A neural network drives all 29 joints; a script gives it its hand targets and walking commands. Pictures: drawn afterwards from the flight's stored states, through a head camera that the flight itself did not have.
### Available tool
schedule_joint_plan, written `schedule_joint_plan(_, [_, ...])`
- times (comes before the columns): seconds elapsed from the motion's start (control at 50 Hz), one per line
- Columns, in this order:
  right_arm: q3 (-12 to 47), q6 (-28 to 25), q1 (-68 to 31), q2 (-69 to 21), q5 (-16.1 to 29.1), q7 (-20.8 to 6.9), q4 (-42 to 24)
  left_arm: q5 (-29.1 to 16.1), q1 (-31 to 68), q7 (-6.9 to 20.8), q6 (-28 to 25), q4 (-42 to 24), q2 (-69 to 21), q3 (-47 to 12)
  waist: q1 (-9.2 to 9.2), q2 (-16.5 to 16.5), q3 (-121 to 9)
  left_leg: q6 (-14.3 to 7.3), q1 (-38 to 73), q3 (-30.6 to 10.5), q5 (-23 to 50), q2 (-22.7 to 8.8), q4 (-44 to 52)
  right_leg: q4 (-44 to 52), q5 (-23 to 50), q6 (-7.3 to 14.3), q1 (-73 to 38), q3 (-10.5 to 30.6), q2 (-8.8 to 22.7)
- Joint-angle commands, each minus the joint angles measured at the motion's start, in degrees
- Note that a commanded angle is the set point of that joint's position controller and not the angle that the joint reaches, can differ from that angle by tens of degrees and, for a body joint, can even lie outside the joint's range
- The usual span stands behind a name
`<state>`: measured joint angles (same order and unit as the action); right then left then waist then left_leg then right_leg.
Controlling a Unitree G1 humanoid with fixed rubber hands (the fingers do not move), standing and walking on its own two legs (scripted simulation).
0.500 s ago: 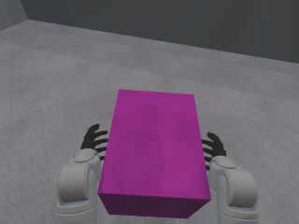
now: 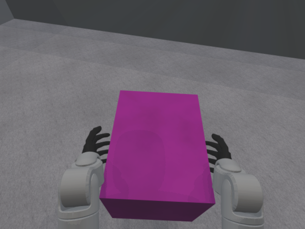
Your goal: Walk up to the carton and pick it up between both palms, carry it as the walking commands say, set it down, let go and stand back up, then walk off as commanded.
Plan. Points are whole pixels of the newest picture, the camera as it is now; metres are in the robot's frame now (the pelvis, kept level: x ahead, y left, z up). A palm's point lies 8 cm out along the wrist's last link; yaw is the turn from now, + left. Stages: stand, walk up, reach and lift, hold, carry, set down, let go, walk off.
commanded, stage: carry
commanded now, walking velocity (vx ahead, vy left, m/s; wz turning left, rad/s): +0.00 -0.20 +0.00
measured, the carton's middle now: (155, 155) +0.34 +0.00 +0.02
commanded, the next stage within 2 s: none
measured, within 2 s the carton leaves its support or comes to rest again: neither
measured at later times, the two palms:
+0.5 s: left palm (156, 167) +0.26 +0.00 +0.11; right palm (292, 178) +0.24 -0.30 +0.09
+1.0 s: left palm (216, 183) +0.22 -0.12 +0.11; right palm out of the picture +0.20 -0.42 +0.10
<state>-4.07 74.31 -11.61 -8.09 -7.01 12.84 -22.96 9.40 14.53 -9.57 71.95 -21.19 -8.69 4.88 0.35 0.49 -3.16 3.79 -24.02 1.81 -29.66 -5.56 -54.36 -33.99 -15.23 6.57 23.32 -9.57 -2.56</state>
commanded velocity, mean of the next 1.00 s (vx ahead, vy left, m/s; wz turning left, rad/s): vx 0.00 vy -0.14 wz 0.00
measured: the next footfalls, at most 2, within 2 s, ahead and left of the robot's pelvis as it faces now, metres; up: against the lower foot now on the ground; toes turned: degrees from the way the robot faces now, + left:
left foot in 0.14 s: +0.01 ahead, +0.09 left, +0.00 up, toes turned +6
right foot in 0.38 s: +0.03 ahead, -0.20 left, +0.00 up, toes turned -7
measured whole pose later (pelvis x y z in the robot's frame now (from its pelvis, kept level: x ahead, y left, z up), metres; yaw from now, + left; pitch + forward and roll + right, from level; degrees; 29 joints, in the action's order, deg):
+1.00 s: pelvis -0.06 -0.26 +0.00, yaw -1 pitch +3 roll +0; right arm -3.6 74.3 -11.7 -8.1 -7.0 13.1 -23.4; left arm 9.4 14.6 -10.9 72.9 -22.0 -8.7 4.5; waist 0.0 0.3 -2.8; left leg 4.6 -21.7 2.1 -21.3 -8.2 -38.9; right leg -36.3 -17.8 4.3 22.0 -7.4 -1.5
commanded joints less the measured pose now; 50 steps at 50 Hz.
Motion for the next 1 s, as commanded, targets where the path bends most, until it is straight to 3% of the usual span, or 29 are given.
schedule_joint_plan(0.0, [38.84,-3.49,-32.21,-59.17,28.28,-15.32,-17.13,-26.63,18.85,12.41,-0.96,-9.36,-62.07,-36.72,-1.28,-8.19,-23.59,-1.48,-2.26,4.21,-2.0,2.41,8.65,9.49,28.08,2.94,-21.46,15.68,17.89])
schedule_joint_plan(0.04, [37.36,-3.02,-30.24,-59.15,27.71,-15.78,-14.71,-26.66,20.18,12.04,-0.46,-9.53,-62.03,-37.55,-0.19,-4.37,-22.9,-2.97,4.68,4.09,4.86,1.79,21.16,8.23,22.06,1.29,-16.56,14.28,16.13])
schedule_joint_plan(0.06, [36.05,-3.29,-28.56,-59.44,26.97,-15.98,-13.86,-27.51,21.95,12.01,-0.51,-10.82,-61.94,-38.73,1.16,-1.21,-23.54,-4.27,13.02,-0.27,12.52,-2.0,30.19,5.49,16.56,-2.06,-9.44,11.84,14.53])
schedule_joint_plan(0.08, [34.59,-3.45,-28.23,-59.39,26.4,-16.09,-12.62,-27.42,23.83,11.69,-0.44,-11.39,-61.59,-39.45,1.79,7.54,-22.63,-8.35,22.61,-13.76,16.18,-11.13,33.83,0.27,11.34,-7.22,3.6,8.55,9.71])
schedule_joint_plan(0.1, [34.71,-3.85,-28.73,-59.09,26.33,-16.24,-13.02,-27.13,23.85,11.81,-0.27,-11.91,-61.68,-39.97,1.05,22.05,-19.33,-14.32,21.99,-33.95,29.41,-26.04,37.11,-9.63,-8.23,-10.31,13.69,6.15,3.65])
schedule_joint_plan(0.12, [34.35,-3.4,-27.59,-59.33,25.99,-16.26,-11.67,-26.77,24.47,11.76,0.17,-10.15,-61.35,-39.61,0.69,18.08,-17.29,-17.81,19.49,-34.07,32.73,-28.27,34.88,-21.86,-14.59,-9.57,15.13,13.74,3.41])
schedule_joint_plan(0.14, [34.69,-3.61,-28.76,-60.21,25.96,-16.21,-12.05,-27.31,27.02,11.75,-0.23,-11.37,-61.7,-40.27,0.96,11.66,-16.24,-17.75,14.74,-30.37,34.33,-26.69,33.72,-28.55,-14.81,-8.71,12.73,17.73,4.35])
schedule_joint_plan(0.18, [34.3,-3.33,-29.59,-59.53,25.58,-16.61,-11.89,-26.88,26.2,11.85,-0.12,-8.7,-61.56,-39.61,0.44,7.76,-16.09,-11.7,15.39,-17.49,32.89,-19.06,32.57,-23.9,-11.3,-7.74,11.63,14.21,5.01])
schedule_joint_plan(0.24, [34.61,-3.59,-30.14,-60.01,26.46,-16.31,-12.53,-27.55,24.42,11.55,-0.34,-9.23,-62.13,-39.09,0.16,12.49,-16.97,-7.38,19.87,-10.08,58.54,-14.04,24.9,-9.72,-10.69,-7.05,6.75,7.24,2.48])
schedule_joint_plan(0.28, [34.76,-3.64,-28.94,-59.55,26.41,-15.8,-14.51,-27.94,22.24,11.66,-0.33,-10.68,-61.88,-39.52,-0.37,14.13,-20.27,-6.31,18.52,-8.58,62.32,-12.69,20.58,4.02,-4.76,-6.53,-3.35,3.29,0.92])
schedule_joint_plan(0.3, [34.69,-3.46,-28.5,-59.7,26.41,-15.51,-14.39,-28.19,22.81,11.64,-0.35,-12.11,-61.88,-39.61,-0.75,13.63,-23.45,-3.97,14.32,-5.11,55.76,-10.95,17.31,10.03,1.7,-5.96,-12.0,3.97,3.17])
schedule_joint_plan(0.32, [34.75,-3.51,-27.54,-59.39,26.06,-15.22,-14.55,-28.25,22.11,12.02,-0.41,-12.06,-61.83,-39.44,-0.78,7.01,-25.51,-2.21,6.67,-3.07,38.51,-7.87,13.25,11.5,10.32,-5.4,-21.98,7.78,7.65])
schedule_joint_plan(0.34, [35.53,-3.45,-26.53,-59.86,25.91,-15.15,-14.54,-27.71,21.84,12.07,-0.67,-11.27,-61.14,-38.71,-0.34,-9.63,-24.39,0.76,-6.11,3.88,5.93,-1.18,5.95,8.66,38.05,-2.02,-30.08,17.37,18.81])
schedule_joint_plan(0.36, [36.54,-3.52,-27.9,-59.9,26.51,-15.29,-14.98,-28.38,22.56,12.12,-0.78,-11.62,-62.18,-39.26,0.03,-14.22,-23.91,1.41,-9.62,5.11,-8.84,1.6,-1.22,7.88,46.82,1.33,-28.04,21.55,23.57])
schedule_joint_plan(0.4, [39.42,-4.03,-32.43,-61.7,27.8,-15.6,-17.07,-27.85,23.85,12.87,-1.26,-11.52,-62.05,-37.78,-1.06,-7.64,-22.3,0.59,-7.9,2.92,-6.55,1.09,-7.18,8.34,37.19,2.15,-23.37,14.25,19.12])
schedule_joint_plan(0.44, [39.34,-3.69,-32.0,-62.74,28.07,-15.18,-15.12,-27.3,23.13,12.8,-1.03,-11.32,-61.68,-36.5,-1.13,-7.57,-20.3,-0.63,-10.05,3.44,-1.7,1.24,-6.26,7.97,24.33,0.97,-23.73,10.97,16.26])
schedule_joint_plan(0.54, [39.29,-3.36,-32.36,-59.91,27.9,-14.67,-17.36,-26.35,18.46,12.63,-0.85,-9.01,-61.24,-35.34,-1.42,-9.45,-22.41,-1.01,-7.77,4.29,-2.87,2.28,-0.23,7.67,33.37,1.12,-25.33,13.3,16.35])
schedule_joint_plan(0.62, [37.81,-3.16,-31.45,-59.7,27.71,-15.27,-16.49,-26.96,21.22,12.21,-0.71,-10.64,-62.69,-37.38,-1.17,-6.99,-22.23,-2.03,-0.9,3.51,-1.28,2.01,11.16,9.41,28.43,2.17,-20.71,16.01,17.36])
schedule_joint_plan(0.66, [36.51,-2.93,-28.89,-59.52,27.06,-15.46,-14.9,-27.1,21.0,12.02,-0.21,-10.31,-62.38,-37.77,0.49,-4.98,-23.32,-4.02,9.59,3.04,7.41,1.1,25.17,9.77,20.88,-2.86,-13.18,13.34,15.04])
schedule_joint_plan(0.68, [35.61,-3.14,-27.6,-59.63,26.62,-15.65,-14.0,-27.36,22.17,11.91,-0.25,-11.19,-61.63,-38.25,1.82,-1.57,-23.56,-5.67,21.68,-2.39,12.04,-4.13,32.49,7.16,18.92,-8.53,-2.97,10.46,12.1])
schedule_joint_plan(0.7, [35.1,-3.59,-29.05,-60.22,26.66,-15.99,-14.12,-27.71,24.35,12.02,-0.25,-12.23,-62.36,-39.32,1.79,12.44,-21.27,-11.12,28.17,-22.77,22.23,-19.01,38.0,-1.62,6.3,-13.07,9.65,6.22,5.72])
schedule_joint_plan(0.72, [35.13,-3.77,-28.35,-61.36,26.61,-16.03,-12.87,-28.26,26.17,12.07,-0.52,-13.96,-62.23,-39.64,1.0,21.98,-19.62,-17.13,23.44,-34.93,40.2,-29.6,34.03,-17.09,-13.99,-11.82,12.88,11.18,3.94])
schedule_joint_plan(0.74, [35.39,-3.82,-29.17,-61.46,26.45,-15.85,-14.0,-28.01,27.66,12.12,-0.56,-13.13,-62.08,-39.5,1.31,15.44,-18.26,-20.23,16.51,-32.91,37.19,-29.7,32.94,-27.68,-16.48,-11.12,11.39,17.59,5.23])
schedule_joint_plan(0.78, [34.79,-2.89,-28.54,-61.12,25.83,-16.39,-10.37,-27.83,26.95,12.0,-0.12,-9.99,-61.67,-39.3,0.43,9.63,-16.8,-11.68,12.23,-14.8,32.25,-18.08,30.36,-18.75,-13.46,-7.95,6.37,17.56,7.29])
schedule_joint_plan(0.84, [34.08,-2.75,-28.99,-58.99,25.71,-15.94,-10.36,-27.58,23.68,11.89,0.33,-8.31,-61.42,-38.22,-1.39,7.6,-19.24,-2.39,10.2,-3.18,39.32,-7.9,21.56,11.28,8.53,-6.91,-11.64,7.57,4.7])
schedule_joint_plan(0.86, [34.11,-2.79,-27.3,-58.54,25.83,-15.53,-11.44,-27.57,21.67,11.84,0.4,-8.63,-61.27,-37.89,-0.28,3.1,-22.91,-1.3,7.91,-2.48,33.66,-5.5,19.09,9.7,22.39,-7.02,-19.09,10.84,8.57])
schedule_joint_plan(0.9, [35.28,-2.73,-28.24,-59.44,26.13,-15.35,-12.59,-28.08,22.43,12.23,0.12,-8.44,-61.98,-38.07,0.21,-8.28,-24.34,0.12,-1.13,2.26,5.17,-0.62,15.33,4.88,50.07,-3.84,-27.73,16.83,18.47])
schedule_joint_plan(0.94, [36.28,-2.79,-28.21,-60.66,26.29,-15.61,-12.15,-27.45,22.79,12.72,-0.17,-8.57,-61.74,-37.31,-0.14,-8.46,-25.3,0.6,-1.42,2.81,4.01,0.54,15.99,5.56,49.88,-2.24,-29.0,14.53,18.23])
schedule_joint_plan(0.98, [37.28,-2.87,-31.52,-61.7,27.07,-15.74,-13.22,-27.38,23.07,12.97,-0.05,-8.13,-62.67,-36.85,-0.44,-6.42,-22.99,-0.33,-1.21,2.63,4.56,1.24,14.4,10.51,38.18,-2.26,-25.46,15.43,18.24])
